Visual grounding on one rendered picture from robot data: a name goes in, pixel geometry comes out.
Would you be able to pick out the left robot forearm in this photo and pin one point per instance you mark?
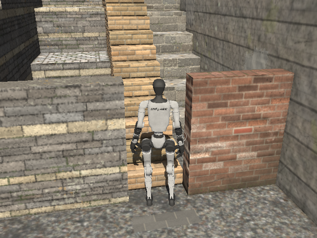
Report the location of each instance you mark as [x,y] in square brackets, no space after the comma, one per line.
[136,133]

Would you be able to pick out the right robot hand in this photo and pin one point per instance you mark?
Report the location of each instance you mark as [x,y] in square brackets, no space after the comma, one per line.
[180,151]

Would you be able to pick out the right robot thigh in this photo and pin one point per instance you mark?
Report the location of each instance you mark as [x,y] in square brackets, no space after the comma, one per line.
[169,147]

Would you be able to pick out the right robot forearm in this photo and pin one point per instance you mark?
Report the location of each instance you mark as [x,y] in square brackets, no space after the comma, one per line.
[179,135]

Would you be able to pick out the robot left upper arm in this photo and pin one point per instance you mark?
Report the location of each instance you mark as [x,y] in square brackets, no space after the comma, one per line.
[141,113]

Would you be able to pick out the left robot hand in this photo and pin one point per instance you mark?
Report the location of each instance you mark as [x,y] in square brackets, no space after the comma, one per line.
[133,147]

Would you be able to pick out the robot right upper arm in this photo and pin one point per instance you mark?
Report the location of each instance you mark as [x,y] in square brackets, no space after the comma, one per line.
[175,112]

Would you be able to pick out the right robot shin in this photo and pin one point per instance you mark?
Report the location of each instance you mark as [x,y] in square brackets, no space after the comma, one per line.
[171,182]

